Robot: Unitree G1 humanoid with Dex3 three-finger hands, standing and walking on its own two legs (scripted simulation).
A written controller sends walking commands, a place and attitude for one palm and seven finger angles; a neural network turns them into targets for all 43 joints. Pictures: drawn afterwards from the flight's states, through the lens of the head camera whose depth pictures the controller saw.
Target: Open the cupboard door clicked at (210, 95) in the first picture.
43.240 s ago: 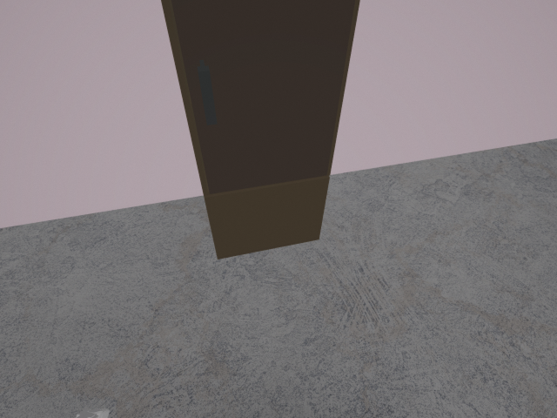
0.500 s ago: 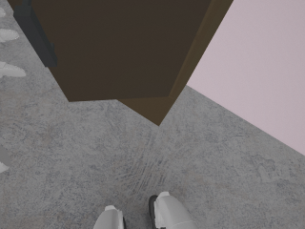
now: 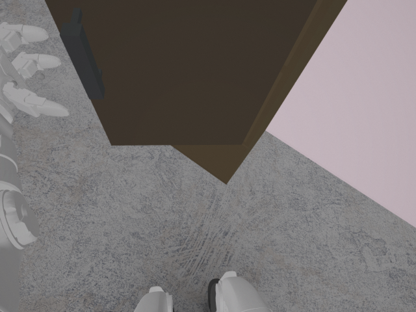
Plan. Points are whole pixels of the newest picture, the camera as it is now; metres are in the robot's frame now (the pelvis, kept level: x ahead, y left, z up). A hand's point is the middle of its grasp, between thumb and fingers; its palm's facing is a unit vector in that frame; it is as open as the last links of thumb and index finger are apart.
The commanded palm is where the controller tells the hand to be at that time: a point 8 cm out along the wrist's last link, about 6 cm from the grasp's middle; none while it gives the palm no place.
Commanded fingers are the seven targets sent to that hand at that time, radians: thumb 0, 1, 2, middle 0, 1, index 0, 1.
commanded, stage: move the hooked fingers beside the handle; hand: left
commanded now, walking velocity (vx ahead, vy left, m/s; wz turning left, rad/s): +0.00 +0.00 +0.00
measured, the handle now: (87, 56) +0.55 +0.18 +0.09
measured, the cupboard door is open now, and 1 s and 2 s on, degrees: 40 40 40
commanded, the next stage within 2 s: slide the fingers in behind the handle in 0.10 s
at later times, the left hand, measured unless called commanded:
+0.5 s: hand (49, 77) +0.51 +0.24 +0.09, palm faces -0.03 -1.00 -0.01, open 13.9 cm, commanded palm +0.49 +0.27 +0.09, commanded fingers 0.00 -0.50 0.30 -0.30 -1.20 -0.30 -1.20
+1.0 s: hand (71, 79) +0.50 +0.20 +0.09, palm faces -0.02 -1.00 -0.01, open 13.9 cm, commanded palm +0.49 +0.24 +0.09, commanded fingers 0.00 -0.50 0.30 -0.30 -1.20 -0.30 -1.20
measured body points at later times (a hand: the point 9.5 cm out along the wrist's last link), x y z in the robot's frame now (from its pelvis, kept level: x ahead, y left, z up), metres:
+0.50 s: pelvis -0.01 -0.01 +0.00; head +0.13 +0.03 +0.42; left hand +0.50 +0.29 +0.09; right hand -0.03 -0.28 -0.09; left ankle -0.04 +0.07 -0.68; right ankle +0.03 -0.13 -0.68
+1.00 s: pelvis -0.01 -0.01 +0.00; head +0.12 +0.02 +0.43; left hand +0.50 +0.26 +0.09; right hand -0.01 -0.27 -0.10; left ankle -0.04 +0.07 -0.68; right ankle +0.03 -0.13 -0.68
